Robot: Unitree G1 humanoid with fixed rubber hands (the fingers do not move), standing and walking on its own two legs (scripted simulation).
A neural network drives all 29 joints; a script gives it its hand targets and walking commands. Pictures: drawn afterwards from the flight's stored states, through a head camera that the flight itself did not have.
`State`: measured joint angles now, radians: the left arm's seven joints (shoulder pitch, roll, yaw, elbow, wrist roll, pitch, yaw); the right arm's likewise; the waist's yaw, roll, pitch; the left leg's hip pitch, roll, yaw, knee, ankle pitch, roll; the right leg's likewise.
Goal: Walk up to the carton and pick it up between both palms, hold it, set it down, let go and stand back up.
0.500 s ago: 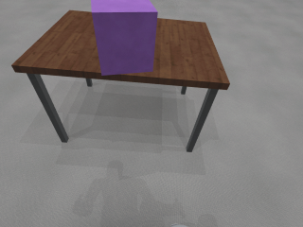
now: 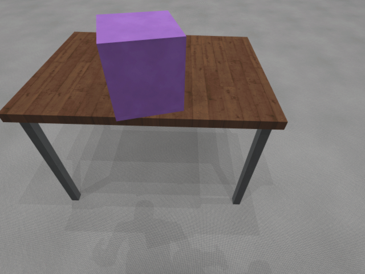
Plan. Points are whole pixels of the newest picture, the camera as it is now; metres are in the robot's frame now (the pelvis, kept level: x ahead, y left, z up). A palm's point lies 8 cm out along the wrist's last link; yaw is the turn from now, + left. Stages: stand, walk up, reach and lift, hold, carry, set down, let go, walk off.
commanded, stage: walk up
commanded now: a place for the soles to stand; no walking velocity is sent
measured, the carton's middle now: (142, 65) +0.80 +0.15 +0.08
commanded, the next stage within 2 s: none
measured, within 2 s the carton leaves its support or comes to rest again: neither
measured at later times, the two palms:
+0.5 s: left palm out of the picture +0.15 +0.33 -0.10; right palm out of the picture +0.10 -0.30 -0.10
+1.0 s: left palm out of the picture +0.17 +0.32 -0.10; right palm out of the picture +0.11 -0.30 -0.10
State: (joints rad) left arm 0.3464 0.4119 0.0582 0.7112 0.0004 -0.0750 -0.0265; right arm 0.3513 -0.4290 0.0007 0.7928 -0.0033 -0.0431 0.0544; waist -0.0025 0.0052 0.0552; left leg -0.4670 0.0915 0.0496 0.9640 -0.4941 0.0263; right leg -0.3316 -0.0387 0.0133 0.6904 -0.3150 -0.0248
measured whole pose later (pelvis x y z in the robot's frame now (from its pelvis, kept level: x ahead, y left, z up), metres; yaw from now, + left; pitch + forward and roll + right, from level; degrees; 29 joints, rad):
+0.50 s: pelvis +0.06 +0.01 -0.01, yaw -2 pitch -1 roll +0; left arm 0.31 0.41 0.06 0.71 0.00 -0.02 -0.01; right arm 0.35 -0.41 0.00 0.79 0.00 -0.05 0.00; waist 0.00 -0.02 0.06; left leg -0.39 0.07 0.08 0.82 -0.44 0.00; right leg -0.45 -0.02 0.04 0.78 -0.32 0.00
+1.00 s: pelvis +0.07 +0.01 -0.01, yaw -3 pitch -1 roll +0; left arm 0.28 0.41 0.06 0.71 0.00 -0.02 -0.01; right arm 0.34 -0.41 0.00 0.79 0.00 -0.05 0.00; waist 0.00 -0.01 0.06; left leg -0.39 0.09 0.08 0.81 -0.41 -0.01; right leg -0.45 0.00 0.04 0.79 -0.33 0.00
